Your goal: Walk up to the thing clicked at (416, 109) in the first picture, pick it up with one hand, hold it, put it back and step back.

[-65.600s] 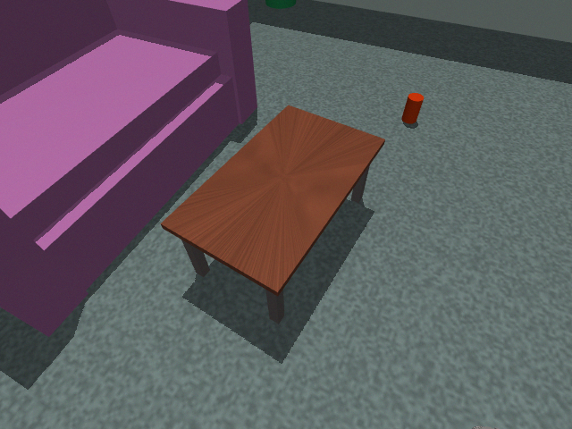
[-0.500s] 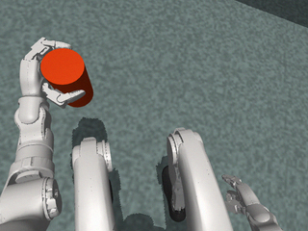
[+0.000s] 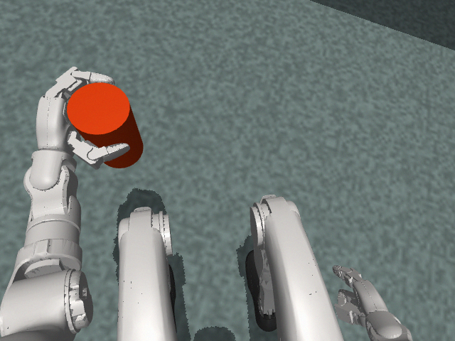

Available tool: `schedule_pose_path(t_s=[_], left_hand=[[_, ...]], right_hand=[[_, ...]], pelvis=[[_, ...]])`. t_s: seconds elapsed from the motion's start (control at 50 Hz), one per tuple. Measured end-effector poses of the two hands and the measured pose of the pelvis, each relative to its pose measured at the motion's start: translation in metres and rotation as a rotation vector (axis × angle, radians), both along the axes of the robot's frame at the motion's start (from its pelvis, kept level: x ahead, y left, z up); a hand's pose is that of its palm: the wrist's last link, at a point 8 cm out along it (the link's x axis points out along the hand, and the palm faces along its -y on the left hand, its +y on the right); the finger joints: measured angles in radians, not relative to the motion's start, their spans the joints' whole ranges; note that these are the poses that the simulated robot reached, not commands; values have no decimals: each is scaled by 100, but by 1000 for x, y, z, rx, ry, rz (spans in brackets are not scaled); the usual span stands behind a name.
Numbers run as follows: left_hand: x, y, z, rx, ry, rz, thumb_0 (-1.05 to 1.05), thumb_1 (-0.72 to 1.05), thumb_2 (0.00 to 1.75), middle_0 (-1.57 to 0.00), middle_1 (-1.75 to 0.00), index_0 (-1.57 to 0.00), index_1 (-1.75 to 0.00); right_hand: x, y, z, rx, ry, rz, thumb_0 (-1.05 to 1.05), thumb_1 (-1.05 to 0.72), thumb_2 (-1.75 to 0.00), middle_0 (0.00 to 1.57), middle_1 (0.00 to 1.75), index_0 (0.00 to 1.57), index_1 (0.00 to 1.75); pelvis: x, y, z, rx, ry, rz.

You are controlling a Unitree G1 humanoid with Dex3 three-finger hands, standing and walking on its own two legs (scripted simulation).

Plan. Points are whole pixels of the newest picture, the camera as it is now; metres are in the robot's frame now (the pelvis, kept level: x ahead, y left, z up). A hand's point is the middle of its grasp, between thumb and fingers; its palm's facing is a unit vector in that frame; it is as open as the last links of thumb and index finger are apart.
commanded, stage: lift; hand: left
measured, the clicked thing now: (111, 130) +0.46 +0.18 -0.05
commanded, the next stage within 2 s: hold in 1.98 s
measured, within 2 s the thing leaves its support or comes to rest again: neither
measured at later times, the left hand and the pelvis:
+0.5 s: hand (50, 99) +0.42 +0.19 +0.13, palm faces -0.07 -1.00 -0.04, open 11.6 cm; pelvis +0.01 +0.00 +0.11, yaw +1 degrees
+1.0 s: hand out of the picture +0.38 +0.20 +0.28, palm faces -0.08 -1.00 -0.02, open 11.5 cm; pelvis +0.05 +0.01 +0.24, yaw +4 degrees
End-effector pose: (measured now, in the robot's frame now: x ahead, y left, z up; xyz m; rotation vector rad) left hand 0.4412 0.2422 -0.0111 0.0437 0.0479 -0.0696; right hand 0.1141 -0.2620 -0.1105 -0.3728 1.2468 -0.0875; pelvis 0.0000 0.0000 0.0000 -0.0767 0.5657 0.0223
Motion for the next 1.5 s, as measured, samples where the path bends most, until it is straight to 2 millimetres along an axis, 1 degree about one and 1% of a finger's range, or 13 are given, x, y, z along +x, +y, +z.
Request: schedule_pose_path(t_s=[0.1, 0.18, 0.3, 0.38, 0.52, 0.72, 0.84, 0.96, 1.08, 1.24, 1.5], left_hand=[[-8, 3, 22, -2, -4, 0, -1, -60, 108, -64, -97, -65, -97], [-15, 4, 40, -8, -2, 2, -1, -59, 108, -64, -97, -64, -97], [-26, 3, 73, -11, -3, -4, -1, -59, 107, -64, -97, -64, -97], [-33, 2, 98, -6, -1, -6, -1, -58, 106, -64, -96, -64, -97], [-45, 6, 148, 0, 7, -1, -1, -56, 105, -64, -95, -64, -96], [-66, 12, 224, 3, 31, 1, -1, -53, 100, -64, -92, -64, -93], [-70, 17, 258, -17, 27, 17, -1, -51, 99, -65, -91, -65, -91], [-72, 15, 282, -23, 31, 0, -1, -51, 98, -65, -90, -65, -91], [-74, 15, 304, -27, 28, -7, -1, -51, 98, -65, -90, -66, -90], [-70, 16, 330, -32, 20, 1, -1, -51, 99, -64, -91, -65, -91], [-68, 4, 357, -48, 15, -7, -1, -52, 100, -63, -93, -64, -94]], right_hand=[[6, 1, 13, 8, -29, -10, 0, -92, -91, 20, 30, 20, 30], [14, 3, 27, 14, -61, -14, 0, -92, -91, 20, 30, 20, 30], [31, 7, 54, 25, -114, -18, 0, -92, -90, 20, 30, 20, 30], [43, 11, 75, 33, -148, -22, 0, -91, -90, 20, 30, 20, 30], [61, 18, 118, 44, -208, -32, 0, -91, -90, 20, 30, 20, 30], [82, 27, 189, 61, -300, -41, 0, -91, -90, 20, 30, 20, 30], [90, 28, 228, 59, -345, -33, 0, -91, -90, 20, 30, 20, 30], [93, 29, 257, 52, -361, -24, 0, -91, -90, 20, 30, 20, 30], [93, 32, 277, 55, -354, -23, 1, -91, -90, 20, 30, 20, 30], [90, 37, 296, 71, -339, -20, 1, -91, -90, 20, 30, 20, 30], [89, 33, 320, 76, -331, -26, 1, -91, -90, 20, 30, 20, 30]], pelvis=[[0, 0, 14, 6, 3, 4], [1, 0, 29, 7, 5, 5], [4, 1, 55, 9, 5, 10], [7, 1, 76, 9, -3, 13], [14, 3, 115, 8, -29, 20], [28, 6, 179, 13, -97, 36], [35, 7, 211, 18, -142, 45], [43, 9, 236, 22, -180, 51], [51, 10, 257, 29, -217, 52], [59, 11, 280, 39, -262, 52], [66, 7, 307, 55, -322, 47]])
